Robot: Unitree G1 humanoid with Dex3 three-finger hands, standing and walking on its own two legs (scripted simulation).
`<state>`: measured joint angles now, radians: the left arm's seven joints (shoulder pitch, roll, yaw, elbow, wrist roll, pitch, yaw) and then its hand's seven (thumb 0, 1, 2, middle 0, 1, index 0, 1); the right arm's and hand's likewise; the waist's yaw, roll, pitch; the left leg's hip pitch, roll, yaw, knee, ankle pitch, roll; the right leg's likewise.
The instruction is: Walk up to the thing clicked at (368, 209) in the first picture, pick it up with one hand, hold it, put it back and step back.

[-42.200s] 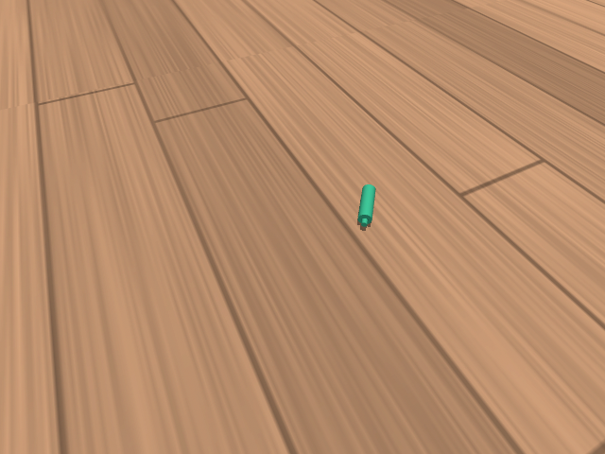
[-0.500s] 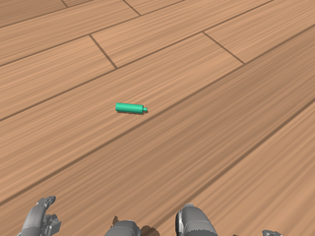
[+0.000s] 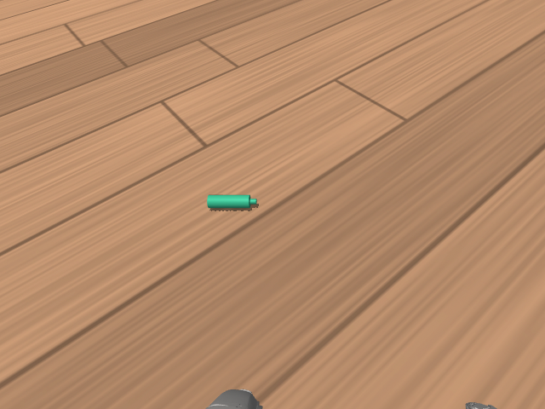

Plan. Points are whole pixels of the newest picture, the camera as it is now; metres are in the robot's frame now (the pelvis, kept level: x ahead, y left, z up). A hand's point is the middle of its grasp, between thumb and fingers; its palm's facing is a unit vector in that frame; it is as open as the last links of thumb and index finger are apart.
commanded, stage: step back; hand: left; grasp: from above
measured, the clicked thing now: (232, 201) +1.05 +0.29 -0.74
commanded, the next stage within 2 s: stand in 0.96 s
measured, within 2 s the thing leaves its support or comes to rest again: neither
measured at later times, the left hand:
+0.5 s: hand out of the picture +0.05 +0.26 -0.14, palm faces +0.08 -0.92 -0.39, open 7.4 cm
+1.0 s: hand out of the picture +0.11 +0.28 -0.15, palm faces +0.08 -0.93 -0.35, open 7.4 cm
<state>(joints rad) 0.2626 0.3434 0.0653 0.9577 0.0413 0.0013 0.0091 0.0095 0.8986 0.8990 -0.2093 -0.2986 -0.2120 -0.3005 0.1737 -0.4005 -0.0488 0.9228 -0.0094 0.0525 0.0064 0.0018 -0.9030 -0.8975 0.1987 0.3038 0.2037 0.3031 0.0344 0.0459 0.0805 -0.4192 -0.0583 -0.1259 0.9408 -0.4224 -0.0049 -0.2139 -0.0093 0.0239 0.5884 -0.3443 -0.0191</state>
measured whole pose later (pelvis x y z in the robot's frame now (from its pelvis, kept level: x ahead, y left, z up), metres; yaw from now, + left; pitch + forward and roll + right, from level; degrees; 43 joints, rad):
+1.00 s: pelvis +0.04 +0.01 +0.00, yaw +4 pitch -2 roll +0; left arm 0.11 0.37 0.02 1.05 0.00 -0.02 0.01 0.01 0.90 0.90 -0.21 -0.30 -0.21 -0.30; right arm 0.06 -0.32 -0.01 1.05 -0.01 -0.01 0.01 0.00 -0.90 -0.90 0.20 0.30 0.21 0.30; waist 0.02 0.00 0.08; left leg -0.25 0.02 0.00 0.55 -0.27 -0.01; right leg -0.17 -0.03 -0.02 0.52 -0.31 0.03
